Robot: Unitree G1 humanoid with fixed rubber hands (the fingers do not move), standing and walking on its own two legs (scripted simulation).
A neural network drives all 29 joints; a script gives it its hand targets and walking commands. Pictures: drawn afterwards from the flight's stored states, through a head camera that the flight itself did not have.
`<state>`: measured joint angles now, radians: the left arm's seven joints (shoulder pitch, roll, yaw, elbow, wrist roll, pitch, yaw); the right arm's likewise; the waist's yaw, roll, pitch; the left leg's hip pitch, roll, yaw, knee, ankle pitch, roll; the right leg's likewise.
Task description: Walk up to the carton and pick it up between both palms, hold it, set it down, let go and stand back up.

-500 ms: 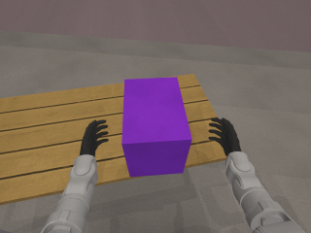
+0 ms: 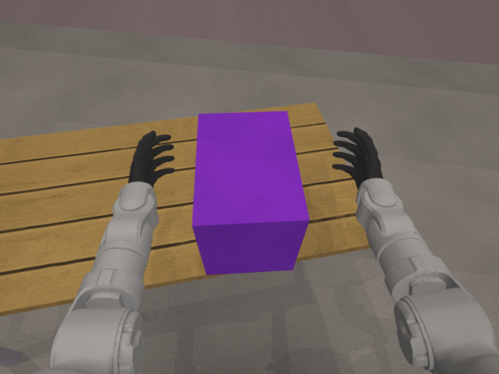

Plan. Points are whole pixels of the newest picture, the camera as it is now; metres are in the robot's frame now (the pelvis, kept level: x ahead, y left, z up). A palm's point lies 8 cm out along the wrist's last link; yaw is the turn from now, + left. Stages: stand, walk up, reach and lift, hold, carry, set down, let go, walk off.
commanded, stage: reach and lift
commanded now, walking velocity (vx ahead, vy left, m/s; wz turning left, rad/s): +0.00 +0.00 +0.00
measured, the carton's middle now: (246, 193) +0.46 +0.07 -0.07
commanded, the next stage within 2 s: none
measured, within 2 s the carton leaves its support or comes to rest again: neither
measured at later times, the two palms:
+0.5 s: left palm (145, 173) +0.40 +0.24 +0.05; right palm (358, 163) +0.44 -0.13 +0.07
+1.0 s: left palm (162, 201) +0.40 +0.22 -0.03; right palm (349, 196) +0.44 -0.14 -0.02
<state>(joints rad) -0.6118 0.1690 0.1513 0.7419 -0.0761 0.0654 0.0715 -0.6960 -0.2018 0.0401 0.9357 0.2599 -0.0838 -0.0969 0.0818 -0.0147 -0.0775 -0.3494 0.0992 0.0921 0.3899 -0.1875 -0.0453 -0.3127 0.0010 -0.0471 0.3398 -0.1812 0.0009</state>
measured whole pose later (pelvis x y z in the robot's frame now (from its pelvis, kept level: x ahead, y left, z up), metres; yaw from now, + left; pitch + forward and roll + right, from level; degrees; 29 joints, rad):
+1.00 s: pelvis -0.03 +0.01 -0.05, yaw +0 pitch +32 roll -1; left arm -1.01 0.21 0.01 1.57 -0.29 -0.49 0.05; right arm -1.00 -0.22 0.09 1.42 0.27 -0.38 -0.05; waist 0.07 0.00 -0.34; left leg -1.06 0.10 0.07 0.76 -0.26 -0.03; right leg -1.03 -0.02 -0.05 0.75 -0.28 0.01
